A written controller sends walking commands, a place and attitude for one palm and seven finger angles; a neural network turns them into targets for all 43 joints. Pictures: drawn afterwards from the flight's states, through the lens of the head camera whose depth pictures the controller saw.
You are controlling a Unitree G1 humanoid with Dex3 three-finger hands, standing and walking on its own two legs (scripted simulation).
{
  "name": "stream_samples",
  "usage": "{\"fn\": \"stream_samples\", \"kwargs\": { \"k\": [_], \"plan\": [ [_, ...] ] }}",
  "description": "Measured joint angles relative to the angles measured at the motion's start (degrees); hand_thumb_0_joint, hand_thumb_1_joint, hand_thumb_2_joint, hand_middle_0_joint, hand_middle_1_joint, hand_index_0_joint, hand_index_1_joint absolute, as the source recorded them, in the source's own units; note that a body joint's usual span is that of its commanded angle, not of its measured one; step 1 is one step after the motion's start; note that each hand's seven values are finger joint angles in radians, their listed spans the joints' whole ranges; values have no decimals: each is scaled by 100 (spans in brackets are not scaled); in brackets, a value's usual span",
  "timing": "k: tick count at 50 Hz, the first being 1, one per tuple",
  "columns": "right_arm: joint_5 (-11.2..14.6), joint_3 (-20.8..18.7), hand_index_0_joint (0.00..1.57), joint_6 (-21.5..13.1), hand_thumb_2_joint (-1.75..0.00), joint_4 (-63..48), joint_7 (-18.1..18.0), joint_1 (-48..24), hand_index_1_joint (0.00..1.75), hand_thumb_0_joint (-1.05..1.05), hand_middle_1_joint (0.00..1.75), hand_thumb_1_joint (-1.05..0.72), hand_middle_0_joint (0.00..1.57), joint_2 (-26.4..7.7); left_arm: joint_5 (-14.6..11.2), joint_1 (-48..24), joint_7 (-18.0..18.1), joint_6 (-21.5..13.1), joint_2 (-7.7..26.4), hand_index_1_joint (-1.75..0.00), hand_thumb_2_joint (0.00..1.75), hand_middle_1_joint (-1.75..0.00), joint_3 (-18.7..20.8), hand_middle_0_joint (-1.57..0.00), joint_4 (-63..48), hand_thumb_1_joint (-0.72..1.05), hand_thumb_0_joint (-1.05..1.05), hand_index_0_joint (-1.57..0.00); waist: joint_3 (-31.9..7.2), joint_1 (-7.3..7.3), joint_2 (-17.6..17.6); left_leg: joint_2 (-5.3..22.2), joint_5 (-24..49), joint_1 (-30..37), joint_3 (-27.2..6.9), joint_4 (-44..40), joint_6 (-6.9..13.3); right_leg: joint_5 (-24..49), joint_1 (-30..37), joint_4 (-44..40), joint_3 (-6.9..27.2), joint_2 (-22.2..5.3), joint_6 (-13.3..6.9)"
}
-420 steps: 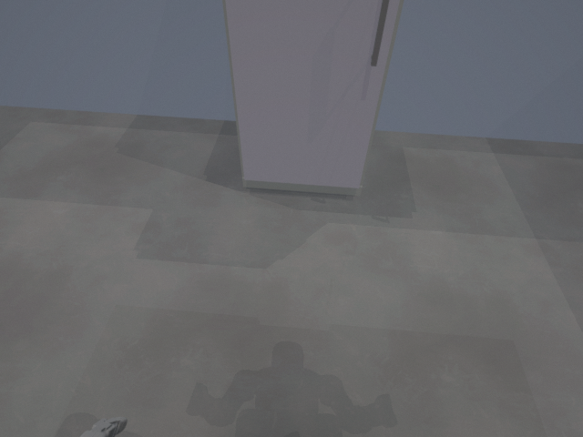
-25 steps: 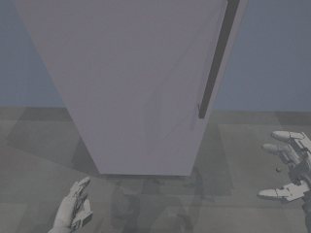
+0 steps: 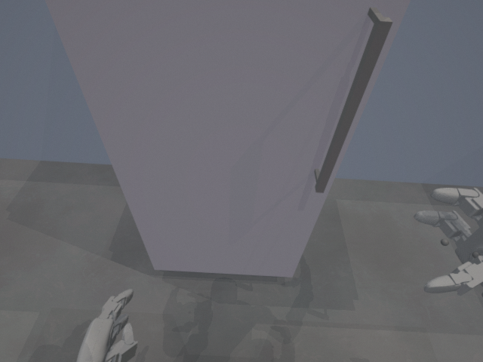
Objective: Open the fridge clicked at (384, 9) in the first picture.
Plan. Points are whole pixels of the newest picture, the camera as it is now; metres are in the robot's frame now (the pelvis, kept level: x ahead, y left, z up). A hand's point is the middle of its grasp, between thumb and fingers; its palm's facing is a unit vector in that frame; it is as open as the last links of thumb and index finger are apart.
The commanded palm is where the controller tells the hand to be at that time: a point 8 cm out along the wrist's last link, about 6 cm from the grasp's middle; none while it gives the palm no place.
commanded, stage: raise the hand to about handle height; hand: right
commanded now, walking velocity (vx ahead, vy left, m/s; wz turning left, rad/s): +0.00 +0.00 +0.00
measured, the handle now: (341, 119) +0.52 -0.17 +0.14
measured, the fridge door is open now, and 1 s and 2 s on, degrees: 0 0 0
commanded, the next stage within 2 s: move the hooked fingers beside the handle in 0.34 s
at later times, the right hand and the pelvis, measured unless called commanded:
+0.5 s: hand (444, 248) +0.27 -0.27 +0.12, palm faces +0.07 +1.00 -0.02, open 14.0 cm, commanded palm +0.24 -0.31 +0.12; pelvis -0.01 +0.00 +0.00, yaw +0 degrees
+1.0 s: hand (420, 215) +0.33 -0.26 +0.11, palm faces +0.03 +1.00 +0.01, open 14.0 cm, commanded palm +0.30 -0.31 +0.11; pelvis -0.01 +0.00 +0.00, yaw +1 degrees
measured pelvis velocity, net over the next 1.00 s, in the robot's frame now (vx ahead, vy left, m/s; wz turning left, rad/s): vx -0.01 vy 0.00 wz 0.01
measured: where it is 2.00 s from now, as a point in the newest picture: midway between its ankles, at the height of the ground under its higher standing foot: outside the picture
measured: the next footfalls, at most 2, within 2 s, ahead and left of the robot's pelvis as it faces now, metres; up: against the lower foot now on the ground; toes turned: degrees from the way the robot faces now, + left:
none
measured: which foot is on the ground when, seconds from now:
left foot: down 0.00-1.00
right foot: down 0.00-1.00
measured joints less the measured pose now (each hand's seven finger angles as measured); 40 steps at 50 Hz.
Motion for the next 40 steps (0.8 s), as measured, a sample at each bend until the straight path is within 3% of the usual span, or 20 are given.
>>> {"fn": "stream_samples", "kwargs": {
  "k": [10, 29, 35, 40],
  "plan": [
    [-91, -18, 30, -250, -30, -158, -232, 140, 120, -1, 120, 50, 30, 234, 24, -1, 4, -21, -13, -30, 90, -30, 47, -20, -7, 91, 1, -20, 79, -49, 87, -50, 22, 61, -3, -18, 48, 25, 73, -27, -3, -48, 44],
    [-83, 110, 30, -203, -30, 221, -157, -238, 120, -1, 120, 50, 30, 190, -3, -88, 85, -34, -67, -30, 90, -30, -35, -20, 49, 91, 1, -20, 101, -92, 36, -13, 65, 86, 31, -41, 35, 83, 72, -41, 38, -9, 31],
    [-261, 272, 30, -247, -30, 644, -240, -776, 120, -1, 120, 50, 30, 170, 3, -118, 124, -7, -62, -30, 90, -30, -49, -20, 104, 91, 1, -21, 167, -31, 76, 9, 85, -18, 39, -8, 30, 103, -41, -3, 48, 12, 20],
    [-291, 188, 30, -350, -30, 929, -251, -1048, 120, -1, 120, 50, 30, 96, 32, -64, 83, 52, -81, -30, 90, -30, -53, -20, 93, 91, 1, -21, 107, 82, 130, -4, 96, -125, -28, 6, 28, 103, -104, -19, -18, 2, 16]
  ]
}}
